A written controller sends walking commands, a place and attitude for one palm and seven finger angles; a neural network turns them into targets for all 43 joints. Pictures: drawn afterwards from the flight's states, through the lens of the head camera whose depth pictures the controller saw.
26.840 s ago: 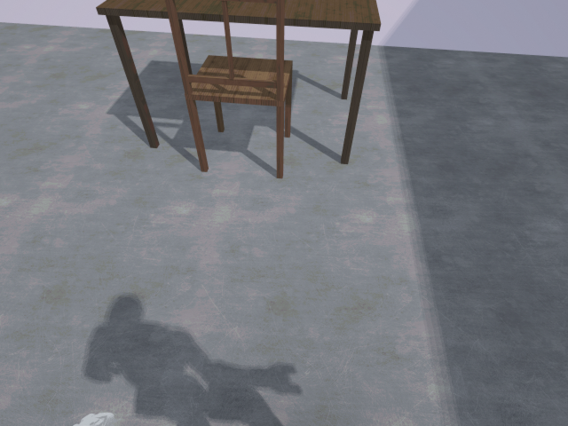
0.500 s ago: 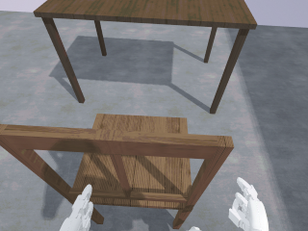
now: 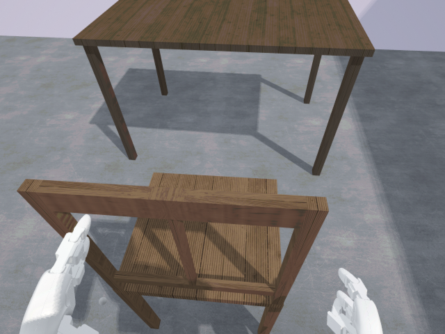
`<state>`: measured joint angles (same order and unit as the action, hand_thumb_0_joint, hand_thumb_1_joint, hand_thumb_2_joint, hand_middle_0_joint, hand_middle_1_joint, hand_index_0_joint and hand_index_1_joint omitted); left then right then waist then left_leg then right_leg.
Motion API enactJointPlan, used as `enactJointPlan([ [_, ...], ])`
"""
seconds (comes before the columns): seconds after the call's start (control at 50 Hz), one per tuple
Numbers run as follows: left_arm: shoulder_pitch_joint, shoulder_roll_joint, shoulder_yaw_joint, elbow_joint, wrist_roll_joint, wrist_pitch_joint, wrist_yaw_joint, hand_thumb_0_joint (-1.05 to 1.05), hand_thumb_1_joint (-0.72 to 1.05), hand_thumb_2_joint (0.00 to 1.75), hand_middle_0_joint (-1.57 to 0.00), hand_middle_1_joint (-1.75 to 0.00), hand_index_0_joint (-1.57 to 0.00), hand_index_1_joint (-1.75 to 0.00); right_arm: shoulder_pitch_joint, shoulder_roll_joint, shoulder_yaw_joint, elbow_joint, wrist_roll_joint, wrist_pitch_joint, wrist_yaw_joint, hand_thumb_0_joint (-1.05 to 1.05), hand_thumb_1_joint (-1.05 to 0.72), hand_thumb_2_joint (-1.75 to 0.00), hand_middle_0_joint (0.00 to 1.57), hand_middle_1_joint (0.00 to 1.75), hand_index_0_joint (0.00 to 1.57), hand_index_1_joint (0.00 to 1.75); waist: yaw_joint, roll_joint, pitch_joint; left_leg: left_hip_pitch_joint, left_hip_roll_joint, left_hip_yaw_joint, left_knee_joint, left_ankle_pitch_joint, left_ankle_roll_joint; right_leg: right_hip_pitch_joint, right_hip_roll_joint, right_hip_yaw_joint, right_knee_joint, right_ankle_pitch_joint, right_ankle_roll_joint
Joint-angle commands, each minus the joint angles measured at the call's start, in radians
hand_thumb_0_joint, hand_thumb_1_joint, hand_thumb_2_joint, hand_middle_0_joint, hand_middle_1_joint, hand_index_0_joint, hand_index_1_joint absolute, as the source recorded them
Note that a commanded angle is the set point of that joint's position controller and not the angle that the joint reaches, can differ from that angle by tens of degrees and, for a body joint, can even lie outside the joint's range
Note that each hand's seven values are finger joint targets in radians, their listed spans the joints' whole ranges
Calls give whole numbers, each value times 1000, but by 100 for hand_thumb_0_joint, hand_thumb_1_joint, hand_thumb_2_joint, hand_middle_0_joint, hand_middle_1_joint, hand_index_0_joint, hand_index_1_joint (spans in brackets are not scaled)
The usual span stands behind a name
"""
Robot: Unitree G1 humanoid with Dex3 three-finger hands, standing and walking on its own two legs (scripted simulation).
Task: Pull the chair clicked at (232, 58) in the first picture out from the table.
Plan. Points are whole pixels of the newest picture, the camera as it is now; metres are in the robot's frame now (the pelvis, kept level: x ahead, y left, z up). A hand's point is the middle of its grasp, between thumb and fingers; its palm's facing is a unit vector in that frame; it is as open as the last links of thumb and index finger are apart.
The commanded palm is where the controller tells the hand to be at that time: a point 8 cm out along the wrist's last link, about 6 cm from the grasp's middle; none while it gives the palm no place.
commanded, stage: draw the hand back to the body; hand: left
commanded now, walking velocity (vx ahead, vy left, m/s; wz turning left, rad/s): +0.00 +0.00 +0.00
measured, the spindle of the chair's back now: (185, 254) +0.28 +0.11 -0.03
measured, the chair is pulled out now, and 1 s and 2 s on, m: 0.69 0.69 0.69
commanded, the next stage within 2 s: step back with the hand held close in 0.98 s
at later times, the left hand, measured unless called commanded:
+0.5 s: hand (42, 242) +0.19 +0.25 +0.17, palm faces +0.42 -0.78 -0.47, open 10.8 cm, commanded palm +0.15 +0.29 +0.21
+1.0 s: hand (33, 208) +0.22 +0.25 +0.21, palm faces +0.46 -0.75 -0.47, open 7.4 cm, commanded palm +0.17 +0.29 +0.22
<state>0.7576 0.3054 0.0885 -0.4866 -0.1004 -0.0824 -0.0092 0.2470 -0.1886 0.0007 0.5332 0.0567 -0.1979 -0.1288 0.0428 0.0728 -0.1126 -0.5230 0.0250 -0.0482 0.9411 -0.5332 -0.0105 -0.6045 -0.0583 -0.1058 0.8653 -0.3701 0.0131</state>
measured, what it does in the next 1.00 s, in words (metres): stands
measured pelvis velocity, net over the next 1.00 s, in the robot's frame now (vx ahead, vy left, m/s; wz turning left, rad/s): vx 0.03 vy -0.01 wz -0.02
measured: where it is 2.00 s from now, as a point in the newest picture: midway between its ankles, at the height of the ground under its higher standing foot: outside the picture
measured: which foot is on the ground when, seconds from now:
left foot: down 0.00-1.00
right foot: down 0.00-1.00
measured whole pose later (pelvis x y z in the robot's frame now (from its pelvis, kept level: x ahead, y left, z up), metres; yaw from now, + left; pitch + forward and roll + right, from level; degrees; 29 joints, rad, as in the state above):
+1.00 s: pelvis +0.03 -0.01 +0.05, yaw -1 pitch -2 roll -1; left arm 0.51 0.35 0.35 -0.45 -0.04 -0.04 0.15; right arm 0.19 -0.23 -0.01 0.70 0.03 -0.16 -0.11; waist 0.07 0.10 0.02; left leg -0.06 0.04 -0.02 0.44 -0.34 -0.02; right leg -0.18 -0.03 -0.09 0.45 -0.22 0.00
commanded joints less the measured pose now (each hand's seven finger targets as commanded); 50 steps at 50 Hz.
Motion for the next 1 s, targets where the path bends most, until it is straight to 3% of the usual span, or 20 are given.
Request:
enactJointPlan([
  [0.0, -45, 111, 103, -231, 69, 10, 154, 0, -15, 39, -5, -8, -5, -8, -103, -100, -15, -141, -22, -41, -22, 0, -90, -90, 20, 30, 20, 30, -2, -11, 9, 40, 24, 11, -281, 212, 12, 258, -16, 23, -251, 42, -50],
  [0.06, -114, 127, 123, -208, 83, 17, 180, 0, -4, 44, -7, -10, -7, -10, -116, -111, -7, -117, -28, -50, -26, 0, -90, -90, 20, 30, 20, 30, 1, 8, 55, 101, 23, 6, -347, 207, 13, 296, -19, 24, -304, 39, -52],
  [0.14, -130, 139, 157, -163, 87, 16, 189, 0, 10, 51, -9, -14, -9, -14, -145, -118, -11, -86, -31, -59, -18, 0, -90, -90, 20, 30, 20, 30, 11, -24, 76, 152, 24, 3, -411, 262, 14, 368, -16, 26, -357, 94, -52],
  [0.18, -150, 131, 161, -172, 87, 7, 186, 0, 17, 55, -10, -15, -10, -15, -151, -120, -10, -77, -36, -63, -11, 0, -90, -90, 20, 30, 20, 30, 11, -11, 76, 193, 25, 5, -443, 295, 14, 392, -18, 28, -369, 135, -51],
  [0.36, -239, 216, 300, -216, 76, -12, 193, 0, 50, 71, -15, -22, -15, -22, -163, -124, -18, -36, -43, -62, 7, 0, -90, -90, 20, 30, 20, 30, 24, 36, 49, 311, 27, 18, -517, 457, 8, 495, -16, 46, -422, 300, -53],
  [0.42, -283, 225, 321, -234, 75, -14, 195, 0, 61, 76, -16, -24, -16, -24, -167, -124, -14, -27, -45, -71, 12, 0, -90, -90, 20, 30, 20, 30, 24, 31, 30, 346, 29, 19, -527, 506, 10, 514, -17, 42, -432, 336, -50],
  [0.44, -329, 255, 345, -249, 73, -14, 198, 0, 65, 78, -16, -25, -16, -25, -164, -130, -17, -23, -45, -70, 9, 0, -90, -90, 20, 30, 20, 30, 19, 39, 23, 356, 29, 21, -530, 501, 10, 522, -21, 43, -444, 335, -49],
  [0.5, -360, 253, 366, -214, 67, -12, 201, 0, 75, 83, -18, -27, -18, -27, -169, -132, -17, -12, -46, -70, 9, 0, -90, -90, 20, 30, 20, 30, 22, -1, 35, 366, 28, 25, -539, 497, 15, 525, -17, 45, -452, 344, -44],
  [0.56, -417, 272, 399, -208, 67, -19, 202, 0, 86, 88, -19, -29, -19, -29, -172, -134, -15, 2, -47, -72, 13, 0, -90, -90, 20, 30, 20, 30, 26, 47, 38, 381, 27, 24, -548, 515, 14, 532, -22, 49, -456, 353, -47],
  [0.58, -397, 259, 406, -150, 63, -14, 201, 0, 90, 90, -20, -30, -20, -30, -174, -131, -17, 9, -45, -66, 15, 0, -90, -90, 20, 30, 20, 30, 25, 6, 55, 378, 29, 27, -549, 524, 15, 530, -20, 44, -456, 364, -44],
  [0.62, -334, 192, 361, -61, 57, -6, 186, 0, 90, 90, -20, -30, -20, -30, -181, -132, -25, 10, -41, -46, 24, 0, -90, -90, 20, 30, 20, 30, 23, -63, 81, 363, 34, 37, -552, 509, 19, 524, -20, 40, -464, 363, -36],
  [0.64, -313, 173, 354, -41, 53, -3, 176, 0, 90, 90, -20, -30, -20, -30, -193, -136, -30, 5, -35, -37, 29, 0, -90, -90, 20, 30, 20, 30, 21, -59, 73, 359, 34, 39, -556, 495, 20, 530, -20, 44, -471, 346, -35],
  [0.66, -323, 174, 340, -65, 55, -9, 172, 0, 90, 90, -20, -30, -20, -30, -191, -132, -27, 1, -36, -30, 32, 0, -90, -90, 20, 30, 20, 30, 26, -58, 92, 349, 35, 38, -557, 507, 23, 526, -21, 41, -472, 359, -37],
  [0.72, -303, 218, 380, -94, 55, -15, 173, 0, 90, 90, -20, -30, -20, -30, -195, -134, -36, -6, -37, -14, 35, 0, -90, -90, 20, 30, 20, 30, 34, -63, 39, 358, 35, 39, -550, 529, 26, 551, -24, 43, -460, 391, -35],
  [0.76, -315, 237, 390, -160, 58, -22, 172, 0, 90, 90, -20, -30, -20, -30, -198, -128, -32, -14, -38, -17, 36, 0, -90, -90, 20, 30, 20, 30, 38, 5, 19, 366, 33, 40, -551, 532, 23, 560, -27, 50, -465, 392, -41],
  [0.8, -296, 250, 406, -168, 57, -22, 177, 0, 90, 90, -20, -30, -20, -30, -197, -126, -35, -13, -37, -17, 32, 0, -90, -90, 20, 30, 20, 30, 40, -20, 7, 379, 37, 40, -545, 557, 22, 561, -25, 48, -453, 414, -41],
  [0.84, -329, 277, 427, -209, 57, -21, 180, 0, 90, 90, -20, -30, -20, -30, -201, -130, -33, -11, -36, -22, 29, 0, -90, -90, 20, 30, 20, 30, 33, 39, -9, 384, 33, 35, -548, 536, 16, 564, -25, 58, -455, 388, -44],
  [0.88, -297, 246, 410, -154, 59, -18, 184, 0, 90, 90, -20, -30, -20, -30, -191, -121, -32, -1, -35, -23, 23, 0, -90, -90, 20, 30, 20, 30, 33, -2, 36, 376, 38, 38, -549, 529, 17, 542, -23, 50, -461, 382, -44],
  [0.94, -340, 256, 410, -172, 58, -20, 183, 0, 90, 90, -20, -30, -20, -30, -197, -133, -34, -1, -34, -25, 21, 0, -90, -90, 20, 30, 20, 30, 23, 8, 30, 375, 35, 39, -551, 498, 19, 540, -23, 56, -472, 350, -42],
  [0.98, -311, 225, 388, -121, 60, -16, 181, 0, 90, 90, -20, -30, -20, -30, -189, -130, -36, 6, -34, -21, 20, 0, -90, -90, 20, 30, 20, 30, 27, -43, 48, 377, 40, 41, -552, 502, 23, 527, -22, 48, -471, 352, -40],
])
